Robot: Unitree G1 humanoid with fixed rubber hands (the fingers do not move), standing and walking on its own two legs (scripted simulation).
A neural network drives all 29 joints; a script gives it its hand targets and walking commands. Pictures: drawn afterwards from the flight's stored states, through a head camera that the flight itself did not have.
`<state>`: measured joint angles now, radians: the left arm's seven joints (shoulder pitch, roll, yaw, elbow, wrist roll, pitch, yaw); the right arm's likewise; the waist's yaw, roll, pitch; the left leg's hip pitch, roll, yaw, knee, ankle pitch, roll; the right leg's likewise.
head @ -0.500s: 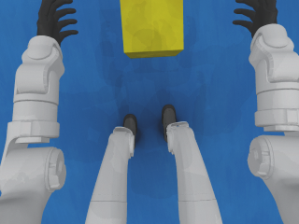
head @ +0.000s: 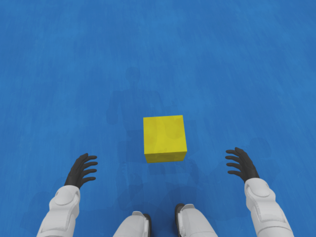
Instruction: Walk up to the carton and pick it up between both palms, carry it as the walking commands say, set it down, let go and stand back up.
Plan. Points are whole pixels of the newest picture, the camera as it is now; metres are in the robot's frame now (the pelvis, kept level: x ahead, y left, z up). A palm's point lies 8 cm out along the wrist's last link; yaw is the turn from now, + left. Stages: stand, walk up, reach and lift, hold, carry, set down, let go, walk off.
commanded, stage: let go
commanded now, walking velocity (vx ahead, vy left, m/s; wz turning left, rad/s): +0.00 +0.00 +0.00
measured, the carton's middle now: (164, 140) +0.56 -0.02 -0.63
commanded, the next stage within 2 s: stand in 0.64 s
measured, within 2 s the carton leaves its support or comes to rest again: neither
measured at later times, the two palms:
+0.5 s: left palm (62, 209) +0.20 +0.23 -0.04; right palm (265, 203) +0.20 -0.24 -0.05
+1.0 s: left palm (35, 229) +0.16 +0.30 -0.07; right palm (277, 214) +0.18 -0.26 -0.06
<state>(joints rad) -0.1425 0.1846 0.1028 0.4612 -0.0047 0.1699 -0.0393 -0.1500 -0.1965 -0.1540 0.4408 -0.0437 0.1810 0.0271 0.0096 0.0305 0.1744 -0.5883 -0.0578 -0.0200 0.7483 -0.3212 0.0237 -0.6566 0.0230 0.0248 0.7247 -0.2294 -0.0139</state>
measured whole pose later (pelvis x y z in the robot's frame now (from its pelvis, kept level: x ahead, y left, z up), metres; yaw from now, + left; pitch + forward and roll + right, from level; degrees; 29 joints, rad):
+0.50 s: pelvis +0.05 +0.00 +0.03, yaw +0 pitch -8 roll -1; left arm 0.23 0.19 0.05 0.42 0.03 0.12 -0.07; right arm 0.24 -0.21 -0.07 0.40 -0.03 0.14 0.07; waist 0.00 0.03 0.19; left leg -0.05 -0.03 -0.04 0.52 -0.34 0.02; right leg -0.12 0.04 0.01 0.50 -0.25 -0.02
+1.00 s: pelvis +0.09 +0.02 +0.02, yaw +1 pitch -3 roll -1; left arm 0.35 0.26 0.08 0.81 0.05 0.00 0.01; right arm 0.35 -0.29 -0.10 0.75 -0.03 0.01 -0.01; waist 0.00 0.02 -0.20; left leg -0.10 -0.06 -0.05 0.53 -0.38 0.06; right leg -0.16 0.02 0.01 0.51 -0.30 0.01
